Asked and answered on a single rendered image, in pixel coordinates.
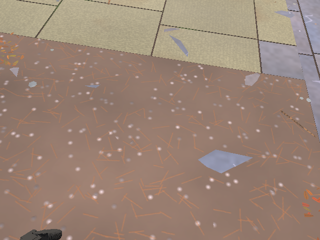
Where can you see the robot left hand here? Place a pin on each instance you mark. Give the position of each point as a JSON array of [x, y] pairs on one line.
[[49, 234]]

